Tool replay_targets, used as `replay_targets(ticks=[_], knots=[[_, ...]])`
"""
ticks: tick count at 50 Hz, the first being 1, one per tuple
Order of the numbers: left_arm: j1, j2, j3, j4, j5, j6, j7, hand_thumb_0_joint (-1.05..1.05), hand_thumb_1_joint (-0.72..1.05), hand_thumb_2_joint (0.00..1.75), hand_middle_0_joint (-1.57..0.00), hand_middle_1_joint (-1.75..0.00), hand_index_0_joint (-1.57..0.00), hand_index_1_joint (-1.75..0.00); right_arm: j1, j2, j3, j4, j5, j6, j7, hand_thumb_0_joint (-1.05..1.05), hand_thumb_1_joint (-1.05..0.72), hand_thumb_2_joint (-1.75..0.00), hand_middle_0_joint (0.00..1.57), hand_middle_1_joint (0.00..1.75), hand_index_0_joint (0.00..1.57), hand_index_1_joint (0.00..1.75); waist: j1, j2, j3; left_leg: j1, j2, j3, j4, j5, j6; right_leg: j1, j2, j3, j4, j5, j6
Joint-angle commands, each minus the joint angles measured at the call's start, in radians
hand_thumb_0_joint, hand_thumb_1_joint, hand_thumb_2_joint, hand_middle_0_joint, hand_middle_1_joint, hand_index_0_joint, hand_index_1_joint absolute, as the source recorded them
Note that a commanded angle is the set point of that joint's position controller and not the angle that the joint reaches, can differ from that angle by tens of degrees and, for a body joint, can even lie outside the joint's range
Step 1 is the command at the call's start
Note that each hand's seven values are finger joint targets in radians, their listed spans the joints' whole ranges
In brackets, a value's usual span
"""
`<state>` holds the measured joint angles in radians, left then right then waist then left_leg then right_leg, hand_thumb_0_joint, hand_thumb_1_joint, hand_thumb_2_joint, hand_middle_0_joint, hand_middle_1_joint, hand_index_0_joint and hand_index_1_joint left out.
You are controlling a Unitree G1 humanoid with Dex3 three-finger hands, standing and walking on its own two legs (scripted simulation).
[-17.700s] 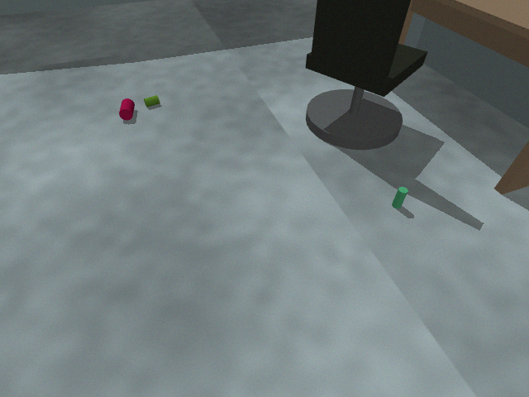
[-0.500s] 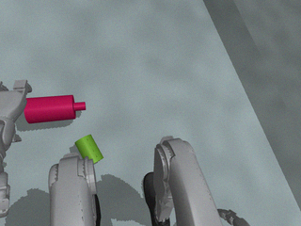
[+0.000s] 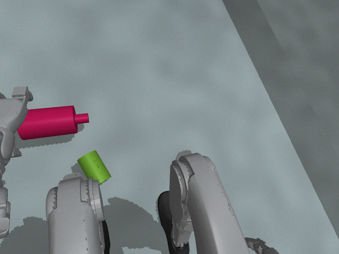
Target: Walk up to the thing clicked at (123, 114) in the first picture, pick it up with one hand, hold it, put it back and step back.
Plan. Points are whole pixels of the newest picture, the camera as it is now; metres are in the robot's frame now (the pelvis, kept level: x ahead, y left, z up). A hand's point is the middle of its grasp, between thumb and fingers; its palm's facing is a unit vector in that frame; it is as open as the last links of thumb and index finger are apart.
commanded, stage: rise first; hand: left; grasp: from above
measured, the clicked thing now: (56, 121) +0.49 +0.21 -0.30
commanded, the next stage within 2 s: approach in 0.90 s
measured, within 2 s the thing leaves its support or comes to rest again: neither
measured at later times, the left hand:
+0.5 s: hand (11, 126) +0.45 +0.28 -0.18, palm faces -0.45 -0.02 -0.89, open 14.3 cm
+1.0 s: hand (10, 128) +0.44 +0.28 -0.17, palm faces -0.46 -0.02 -0.89, open 14.2 cm
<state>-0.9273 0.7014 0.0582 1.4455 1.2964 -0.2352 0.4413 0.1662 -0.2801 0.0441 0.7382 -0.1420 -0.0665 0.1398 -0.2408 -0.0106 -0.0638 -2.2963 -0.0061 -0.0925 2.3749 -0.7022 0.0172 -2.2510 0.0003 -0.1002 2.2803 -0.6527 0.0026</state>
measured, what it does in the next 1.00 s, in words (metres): stands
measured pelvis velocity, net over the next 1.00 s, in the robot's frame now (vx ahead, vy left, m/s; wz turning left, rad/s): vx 0.00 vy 0.00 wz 0.00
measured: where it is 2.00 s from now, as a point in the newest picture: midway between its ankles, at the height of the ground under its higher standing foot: (139, 250)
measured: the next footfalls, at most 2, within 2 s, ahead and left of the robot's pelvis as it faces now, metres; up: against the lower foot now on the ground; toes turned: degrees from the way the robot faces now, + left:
none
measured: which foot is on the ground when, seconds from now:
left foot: down 0.00-1.00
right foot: down 0.00-1.00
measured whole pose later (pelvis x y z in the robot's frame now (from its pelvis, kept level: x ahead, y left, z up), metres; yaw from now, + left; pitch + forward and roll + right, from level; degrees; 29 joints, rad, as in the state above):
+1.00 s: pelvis +0.00 +0.00 +0.00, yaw +0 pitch +35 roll -8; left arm -0.94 0.71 0.04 1.45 1.30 -0.25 0.42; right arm 0.18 -0.28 0.05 0.74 -0.14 -0.07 0.14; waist -0.24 -0.01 -0.08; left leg -2.30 -0.01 -0.09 2.37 -0.69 0.02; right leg -2.25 0.00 -0.10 2.28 -0.64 0.00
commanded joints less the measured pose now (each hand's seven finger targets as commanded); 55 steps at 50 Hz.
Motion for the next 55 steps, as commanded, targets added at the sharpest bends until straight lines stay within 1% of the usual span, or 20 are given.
replay_targets(ticks=[1,5,6,9,16,18,26,27,30,31,32,34,40,41,43,45,48,50,51,55], knots=[[-0.302,0.224,0.029,-0.142,-0.019,-0.008,0.037,0.0,-0.59,1.06,-0.07,-0.99,-0.05,-1.01,0.207,-0.248,-0.075,-0.002,0.004,-0.011,-0.012,0.0,-0.91,-0.9,0.2,0.3,0.2,0.3,-0.007,0.303,-0.665,0.529,-0.022,0.04,-0.263,0.174,0.016,0.312,0.024,-0.043,-0.207,0.18,-0.04],[-0.311,0.236,0.027,-0.108,-0.012,-0.009,0.042,0.0,-0.59,1.06,-0.07,-0.99,-0.05,-1.01,0.208,-0.243,-0.068,-0.001,0.002,-0.011,-0.011,0.0,-0.91,-0.9,0.2,0.3,0.2,0.3,-0.024,0.26,-0.641,0.474,-0.026,0.052,-0.235,0.169,0.025,0.329,0.029,-0.039,-0.211,0.185,-0.04],[-0.298,0.238,0.024,-0.075,-0.013,-0.007,0.041,0.0,-0.59,1.06,-0.07,-1.0,-0.05,-1.02,0.2,-0.24,-0.064,0.001,0.001,-0.013,-0.011,0.0,-0.91,-0.9,0.2,0.3,0.2,0.3,-0.02,0.246,-0.617,0.454,-0.027,0.06,-0.226,0.154,0.028,0.328,0.03,-0.033,-0.218,0.173,-0.04],[-0.289,0.268,0.055,-0.108,-0.013,-0.014,0.051,0.0,-0.58,1.04,-0.07,-1.0,-0.06,-1.01,0.205,-0.246,-0.063,-0.001,-0.003,-0.014,-0.013,0.0,-0.91,-0.9,0.2,0.3,0.2,0.3,-0.006,0.261,-0.664,0.468,-0.028,0.06,-0.227,0.17,0.026,0.351,0.029,-0.035,-0.211,0.179,-0.038],[-0.31,0.241,0.03,-0.131,-0.016,0.001,0.043,0.0,-0.6,1.06,-0.07,-0.99,-0.05,-1.01,0.209,-0.245,-0.071,0.003,-0.001,-0.015,-0.012,0.0,-0.91,-0.9,0.2,0.3,0.2,0.3,-0.02,0.293,-0.665,0.489,-0.024,0.061,-0.225,0.176,0.023,0.335,0.029,-0.035,-0.216,0.192,-0.041],[-0.299,0.251,0.033,-0.133,-0.02,0.003,0.04,0.0,-0.6,1.06,-0.07,-1.0,-0.05,-1.02,0.21,-0.242,-0.073,0.004,0.002,-0.013,-0.012,0.0,-0.91,-0.9,0.2,0.3,0.2,0.3,-0.007,0.274,-0.678,0.47,-0.025,0.062,-0.23,0.173,0.024,0.356,0.029,-0.033,-0.215,0.19,-0.041],[-0.305,0.217,0.011,-0.158,-0.033,0.011,0.01,0.0,-0.59,1.06,-0.07,-0.99,-0.05,-1.01,0.221,-0.242,-0.08,0.004,0.011,-0.008,-0.012,0.0,-0.91,-0.9,0.2,0.3,0.2,0.3,-0.01,0.279,-0.67,0.505,-0.024,0.052,-0.25,0.179,0.02,0.34,0.026,-0.04,-0.222,0.196,-0.045],[-0.283,0.209,0.006,-0.147,-0.032,0.012,0.005,0.0,-0.6,1.07,-0.07,-0.99,-0.05,-1.01,0.214,-0.241,-0.077,0.0,0.013,-0.006,-0.011,0.0,-0.91,-0.9,0.2,0.3,0.2,0.3,-0.001,0.286,-0.677,0.507,-0.025,0.055,-0.253,0.187,0.019,0.349,0.027,-0.037,-0.224,0.202,-0.045],[-0.294,0.221,0.014,-0.168,-0.03,0.007,0.0,0.0,-0.59,1.05,-0.08,-0.99,-0.06,-1.01,0.213,-0.243,-0.078,-0.002,0.015,-0.002,-0.013,0.0,-0.91,-0.9,0.2,0.3,0.2,0.3,-0.004,0.298,-0.682,0.526,-0.023,0.045,-0.26,0.215,0.015,0.344,0.025,-0.041,-0.211,0.223,-0.044],[-0.31,0.247,0.027,-0.189,-0.029,0.003,0.0,0.0,-0.58,1.05,-0.08,-0.98,-0.06,-1.0,0.217,-0.243,-0.083,0.002,0.018,0.001,-0.014,0.0,-0.91,-0.9,0.2,0.3,0.2,0.3,0.005,0.292,-0.703,0.53,-0.025,0.044,-0.263,0.212,0.014,0.347,0.027,-0.04,-0.213,0.219,-0.047],[-0.281,0.235,0.023,-0.15,-0.026,0.006,0.0,0.0,-0.59,1.05,-0.08,-0.98,-0.06,-1.0,0.208,-0.241,-0.082,-0.004,0.02,0.003,-0.014,0.0,-0.91,-0.9,0.2,0.3,0.2,0.3,0.01,0.281,-0.684,0.52,-0.025,0.045,-0.266,0.201,0.014,0.336,0.025,-0.037,-0.215,0.207,-0.048],[-0.311,0.207,0.009,-0.17,-0.028,-0.002,-0.002,0.0,-0.58,1.05,-0.08,-0.98,-0.06,-1.0,0.211,-0.239,-0.075,-0.006,0.017,0.003,-0.011,0.0,-0.91,-0.9,0.2,0.3,0.2,0.3,-0.012,0.291,-0.663,0.513,-0.026,0.047,-0.265,0.202,0.016,0.331,0.026,-0.04,-0.219,0.209,-0.045],[-0.305,0.204,0.006,-0.133,-0.028,-0.015,-0.001,0.0,-0.59,1.06,-0.08,-0.98,-0.06,-1.0,0.22,-0.243,-0.072,-0.004,0.012,-0.002,-0.008,0.0,-0.91,-0.9,0.2,0.3,0.2,0.3,-0.021,0.258,-0.632,0.481,-0.029,0.05,-0.26,0.166,0.022,0.335,0.025,-0.04,-0.233,0.179,-0.042],[-0.312,0.206,-0.002,-0.143,-0.023,-0.019,0.0,0.0,-0.59,1.05,-0.08,-0.98,-0.06,-1.01,0.212,-0.235,-0.071,0.0,0.012,-0.002,-0.011,0.0,-0.91,-0.9,0.2,0.3,0.2,0.3,-0.011,0.256,-0.644,0.477,-0.03,0.057,-0.258,0.152,0.023,0.343,0.029,-0.037,-0.241,0.165,-0.043],[-0.346,0.236,0.008,-0.164,-0.017,-0.024,0.006,0.0,-0.57,1.05,-0.09,-0.98,-0.07,-1.0,0.216,-0.239,-0.071,0.001,0.011,-0.005,-0.012,0.0,-0.91,-0.9,0.2,0.3,0.2,0.3,-0.017,0.259,-0.649,0.481,-0.029,0.055,-0.257,0.148,0.024,0.338,0.028,-0.035,-0.239,0.159,-0.043],[-0.319,0.231,0.015,-0.135,-0.016,-0.02,0.011,0.0,-0.59,1.05,-0.08,-0.99,-0.06,-1.01,0.205,-0.243,-0.072,-0.003,0.011,-0.007,-0.012,0.0,-0.91,-0.9,0.2,0.3,0.2,0.3,-0.004,0.288,-0.651,0.507,-0.029,0.052,-0.268,0.156,0.017,0.314,0.026,-0.038,-0.226,0.162,-0.044],[-0.335,0.202,-0.005,-0.125,-0.007,-0.02,0.02,0.0,-0.59,1.06,-0.08,-0.98,-0.06,-1.0,0.212,-0.246,-0.07,0.002,0.007,-0.012,-0.01,0.0,-0.91,-0.9,0.2,0.3,0.2,0.3,-0.027,0.301,-0.632,0.518,-0.026,0.042,-0.268,0.162,0.014,0.291,0.023,-0.046,-0.216,0.17,-0.042],[-0.324,0.224,0.015,-0.139,-0.013,-0.018,0.028,0.0,-0.61,1.13,-0.09,-0.94,-0.03,-0.99,0.205,-0.247,-0.074,0.001,0.008,-0.013,-0.012,0.0,-0.91,-0.9,0.2,0.3,0.2,0.3,-0.007,0.302,-0.675,0.534,-0.026,0.041,-0.27,0.161,0.013,0.296,0.024,-0.044,-0.214,0.168,-0.044],[-0.317,0.211,0.006,-0.131,-0.013,-0.014,0.03,0.0,-0.58,1.06,-0.08,-1.02,-0.06,-1.03,0.212,-0.244,-0.073,-0.001,0.007,-0.016,-0.009,0.0,-0.91,-0.9,0.2,0.3,0.2,0.3,-0.014,0.32,-0.663,0.529,-0.028,0.049,-0.267,0.169,0.013,0.306,0.023,-0.041,-0.215,0.179,-0.044],[-0.403,0.132,-0.044,-0.146,-0.02,-0.006,0.034,0.0,-0.55,1.04,-0.07,-1.05,-0.07,-1.05,0.217,-0.237,-0.072,0.009,0.003,-0.02,-0.01,0.0,-0.91,-0.9,0.2,0.3,0.2,0.3,-0.052,0.309,-0.664,0.516,-0.026,0.052,-0.26,0.151,0.016,0.292,0.028,-0.041,-0.23,0.171,-0.045]])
